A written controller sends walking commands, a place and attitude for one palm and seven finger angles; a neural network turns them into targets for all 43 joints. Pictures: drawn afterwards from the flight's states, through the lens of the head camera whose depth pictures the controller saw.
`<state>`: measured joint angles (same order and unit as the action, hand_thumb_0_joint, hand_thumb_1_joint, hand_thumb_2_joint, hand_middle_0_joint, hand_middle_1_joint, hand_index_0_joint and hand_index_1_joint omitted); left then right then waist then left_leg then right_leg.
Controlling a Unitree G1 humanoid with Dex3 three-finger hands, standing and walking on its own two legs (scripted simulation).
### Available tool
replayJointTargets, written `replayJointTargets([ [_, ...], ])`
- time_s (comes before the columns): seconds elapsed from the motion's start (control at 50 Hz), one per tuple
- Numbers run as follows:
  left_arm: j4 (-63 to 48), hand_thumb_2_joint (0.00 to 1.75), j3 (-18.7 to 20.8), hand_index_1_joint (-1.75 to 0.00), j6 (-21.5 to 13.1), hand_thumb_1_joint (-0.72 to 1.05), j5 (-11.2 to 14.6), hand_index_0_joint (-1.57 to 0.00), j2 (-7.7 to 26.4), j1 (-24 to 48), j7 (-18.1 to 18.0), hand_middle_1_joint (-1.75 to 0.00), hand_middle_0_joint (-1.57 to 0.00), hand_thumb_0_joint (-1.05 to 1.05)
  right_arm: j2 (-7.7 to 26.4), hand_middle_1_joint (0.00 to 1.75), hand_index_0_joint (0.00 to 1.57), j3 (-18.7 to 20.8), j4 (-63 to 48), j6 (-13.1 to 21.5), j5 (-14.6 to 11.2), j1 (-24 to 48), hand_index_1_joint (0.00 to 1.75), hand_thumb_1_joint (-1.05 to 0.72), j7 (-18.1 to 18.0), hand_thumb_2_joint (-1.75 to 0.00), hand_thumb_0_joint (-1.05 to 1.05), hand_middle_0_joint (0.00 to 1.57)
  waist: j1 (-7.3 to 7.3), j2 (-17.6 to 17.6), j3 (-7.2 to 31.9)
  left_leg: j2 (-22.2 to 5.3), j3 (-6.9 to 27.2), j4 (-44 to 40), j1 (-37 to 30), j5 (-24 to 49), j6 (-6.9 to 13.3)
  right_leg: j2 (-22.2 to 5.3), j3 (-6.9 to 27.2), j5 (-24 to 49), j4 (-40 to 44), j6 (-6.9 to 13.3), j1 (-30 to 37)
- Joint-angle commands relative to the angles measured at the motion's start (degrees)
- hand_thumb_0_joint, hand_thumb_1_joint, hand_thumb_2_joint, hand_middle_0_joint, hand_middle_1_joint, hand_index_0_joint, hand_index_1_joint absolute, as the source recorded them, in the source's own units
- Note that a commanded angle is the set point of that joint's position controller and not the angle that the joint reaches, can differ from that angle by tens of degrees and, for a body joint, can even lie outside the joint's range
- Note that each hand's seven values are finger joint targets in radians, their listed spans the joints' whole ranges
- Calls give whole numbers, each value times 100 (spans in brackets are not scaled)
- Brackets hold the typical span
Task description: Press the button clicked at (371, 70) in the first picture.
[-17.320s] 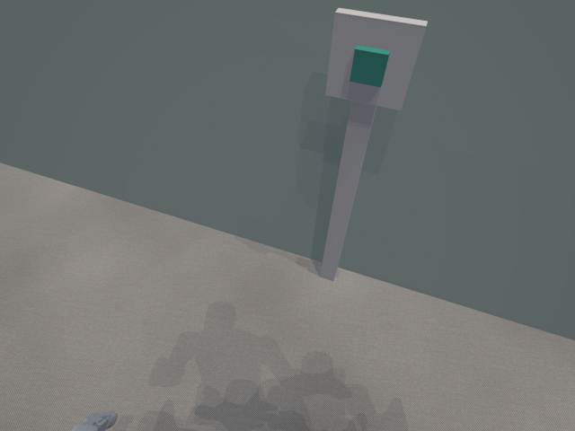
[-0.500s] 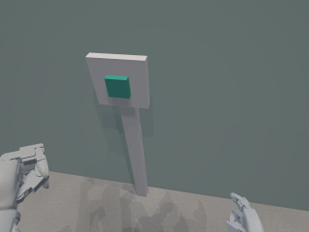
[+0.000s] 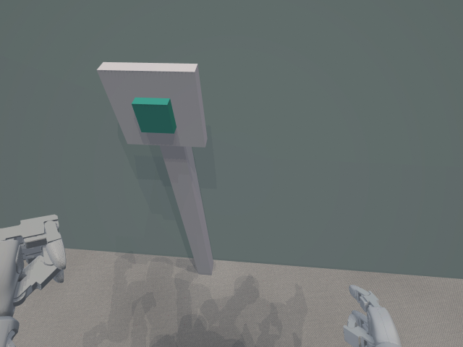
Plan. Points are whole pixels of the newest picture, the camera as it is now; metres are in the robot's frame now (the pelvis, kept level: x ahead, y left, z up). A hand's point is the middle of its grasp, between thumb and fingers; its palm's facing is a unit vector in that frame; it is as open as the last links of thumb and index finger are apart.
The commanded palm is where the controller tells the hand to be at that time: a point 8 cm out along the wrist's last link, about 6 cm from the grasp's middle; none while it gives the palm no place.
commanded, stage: step back with the hand held close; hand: left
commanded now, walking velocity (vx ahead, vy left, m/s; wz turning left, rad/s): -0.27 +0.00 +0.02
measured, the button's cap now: (155, 114) +0.51 +0.20 +0.14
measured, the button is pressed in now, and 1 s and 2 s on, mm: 0 0 0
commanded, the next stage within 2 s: stop stepping back and stand still in 1.02 s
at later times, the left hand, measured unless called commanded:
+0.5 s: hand out of the picture +0.10 +0.27 +0.15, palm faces +0.36 -0.79 -0.50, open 3.1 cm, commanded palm +0.04 +0.31 +0.17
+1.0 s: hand out of the picture +0.05 +0.28 +0.17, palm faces +0.30 -0.87 -0.40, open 3.1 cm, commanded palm -0.02 +0.33 +0.17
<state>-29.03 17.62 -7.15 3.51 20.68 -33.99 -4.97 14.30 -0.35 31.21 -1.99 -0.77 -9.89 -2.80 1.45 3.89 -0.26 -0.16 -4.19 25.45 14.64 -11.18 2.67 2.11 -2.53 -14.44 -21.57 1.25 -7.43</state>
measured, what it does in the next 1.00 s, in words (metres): walks backwards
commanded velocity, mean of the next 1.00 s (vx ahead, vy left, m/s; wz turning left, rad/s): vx -0.33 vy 0.00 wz -0.01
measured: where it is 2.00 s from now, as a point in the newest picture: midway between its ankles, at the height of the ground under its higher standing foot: outside the picture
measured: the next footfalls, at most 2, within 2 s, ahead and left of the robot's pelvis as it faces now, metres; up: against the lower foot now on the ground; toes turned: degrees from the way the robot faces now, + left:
right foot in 1.12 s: -0.20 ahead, -0.04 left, +0.00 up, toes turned -1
left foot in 1.26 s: -0.13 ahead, +0.12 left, +0.00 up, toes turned -3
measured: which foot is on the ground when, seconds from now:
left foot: down 0.00-1.00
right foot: down 0.00-0.72, up 0.74-1.00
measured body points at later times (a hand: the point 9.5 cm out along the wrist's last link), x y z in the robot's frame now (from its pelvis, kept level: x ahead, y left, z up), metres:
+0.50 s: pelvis -0.08 +0.02 -0.01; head -0.06 +0.03 +0.44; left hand +0.08 +0.31 +0.18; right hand +0.11 -0.20 -0.09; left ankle +0.03 +0.09 -0.74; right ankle -0.03 -0.10 -0.74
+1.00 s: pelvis -0.15 +0.05 +0.00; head -0.12 +0.10 +0.45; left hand +0.02 +0.33 +0.19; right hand +0.03 -0.16 -0.06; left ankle -0.03 +0.12 -0.74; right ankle -0.26 -0.10 -0.70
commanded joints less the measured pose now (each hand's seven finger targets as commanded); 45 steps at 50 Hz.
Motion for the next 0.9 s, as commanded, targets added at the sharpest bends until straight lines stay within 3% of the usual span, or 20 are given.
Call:
replayJointTargets([
  [0.0,-1443,90,919,-150,-397,90,78,-130,1159,-214,-184,-150,-130,0,555,30,20,264,-1061,147,-35,582,30,-90,-108,-90,0,20,-15,-460,1074,-470,591,79,-906,2123,90,-600,450,2296,-51,-305,-371],
  [0.06,-1699,90,1125,-150,-462,90,101,-130,1369,-199,-248,-150,-130,0,584,30,20,292,-1100,128,-33,579,30,-90,-153,-90,0,20,-20,-220,1089,-505,631,80,-734,2103,82,-566,494,2167,-166,-276,-396],
  [0.16,-1560,90,1046,-150,-522,90,108,-130,1208,-384,-294,-150,-130,0,593,30,20,318,-1087,188,-27,517,30,-90,-165,-90,0,20,-45,1,882,-591,737,-62,-345,1468,101,-515,569,1502,-204,-258,-541],
  [0.28,-1533,90,918,-150,-669,90,7,-130,1113,-240,-342,-150,-130,0,649,30,20,301,-1081,380,-23,443,30,-90,-168,-90,0,20,-117,54,396,-722,1117,-614,692,-863,159,-426,638,-64,-210,-114,-532],
  [0.36,-1696,90,1080,-150,-805,90,-139,-130,1190,-65,-378,-150,-130,0,740,30,20,323,-1131,535,44,509,30,-90,-208,-90,0,20,-80,552,191,-1033,1576,-1364,2014,-2589,320,-114,493,-613,-902,-108,196],
  [0.42,-1666,90,1158,-150,-864,90,-176,-130,1133,-183,-372,-150,-130,0,662,30,20,338,-1105,629,41,380,30,-90,-194,-90,0,20,-40,436,403,-1056,1588,-1399,2233,-2613,302,-13,402,-380,-1250,-60,519],
  [0.46,-1744,90,1241,-150,-898,90,-112,-130,1238,-240,-374,-150,-130,0,622,30,20,335,-1082,673,51,334,30,-90,-181,-90,0,20,-69,102,542,-892,1424,-1073,1864,-2251,219,-121,595,-366,-940,-6,231],
  [0.5,-1709,90,1194,-150,-953,90,-84,-130,1199,-272,-374,-150,-130,0,572,30,20,347,-1013,713,56,266,30,-90,-150,-90,0,20,-117,-347,547,-576,1157,-421,1321,-1981,92,-436,1120,-909,-284,148,-486],
  [0.54,-1675,90,1052,-150,-983,90,-79,-130,1136,-66,-417,-150,-130,0,573,30,20,386,-829,695,74,171,30,-90,-110,-90,0,20,-187,-877,316,-182,851,1163,277,-1505,-149,-1209,2009,-2075,730,546,-2178],
  [0.56,-1705,90,975,-150,-976,90,-77,-130,1109,142,-463,-150,-130,0,606,30,20,415,-699,669,112,111,30,-90,-89,-90,0,20,-226,-1036,262,-77,815,1945,-179,-1294,-235,-1618,2368,-2223,1067,750,-2863],
  [0.58,-1645,90,794,-150,-954,90,-111,-130,980,293,-502,-150,-130,0,503,30,20,382,-614,652,95,82,30,-90,-64,-90,0,20,-274,-1220,220,-77,851,2335,-288,-1148,-239,-1867,2267,-1771,1046,806,-2952],
  [0.62,-1685,90,795,-150,-924,90,-165,-130,1052,489,-535,-150,-130,0,450,30,20,315,-614,671,91,190,30,-90,-86,-90,0,20,-294,-1369,259,-137,870,1742,-181,-903,-171,-1666,1670,-490,556,590,-2520],
  [0.64,-1700,90,834,-150,-909,90,-167,-130,1128,555,-540,-150,-130,0,475,30,20,281,-608,671,95,233,30,-90,-127,-90,0,20,-301,-1113,103,-211,930,821,-139,-711,-137,-1325,1365,-375,169,365,-2403],
  [0.66,-1872,90,802,-150,-919,90,-169,-130,1165,721,-520,-150,-130,0,580,30,20,280,-651,681,103,415,30,-90,-191,-90,0,20,-272,-167,-150,-442,1279,-178,189,-667,-38,-733,969,-620,-442,101,-2324],
  [0.68,-1958,90,920,-150,-979,90,-204,-130,1185,633,-531,-150,-130,0,707,30,20,286,-682,746,133,449,30,-90,-253,-90,0,20,-195,1064,-97,-1238,2282,-1130,1046,-656,273,-111,518,-623,-1707,-137,-1633],
  [0.7,-2032,90,977,-150,-1028,90,-238,-130,1185,650,-534,-150,-130,0,565,30,20,283,-662,855,211,386,30,-90,-259,-90,0,20,-141,1538,228,-1752,2814,-1398,1481,-563,568,154,474,-1001,-2841,-167,-1108],
  [0.74,-1766,90,1184,-150,-1102,90,-213,-130,1201,291,-490,-150,-130,0,469,30,20,347,-571,993,257,238,30,-90,-163,-90,0,20,-164,973,718,-2002,2872,-1721,1693,-1797,747,181,806,-1313,-4120,-152,-759],
  [0.78,-2035,90,1222,-150,-1073,90,-118,-130,1224,50,-475,-150,-130,0,474,30,20,395,-620,1027,247,238,30,-90,-87,-90,0,20,-147,233,948,-1837,2486,-1184,721,-368,731,115,794,-1379,-3778,-166,-1364],
  [0.8,-2097,90,1120,-150,-1047,90,-102,-130,1122,-90,-461,-150,-130,0,477,30,20,403,-603,1057,213,245,30,-90,-51,-90,0,20,-110,112,1026,-1699,2194,-1062,233,231,652,115,637,-1419,-3533,-192,-1553],
  [0.88,-2291,90,877,-150,-996,90,-24,-130,1007,-192,-400,-150,-130,0,447,30,20,323,-499,1162,207,247,30,-90,30,-90,0,20,-132,906,1091,-1389,1709,-1441,-223,123,336,223,177,-1604,-2540,-209,-1267],
])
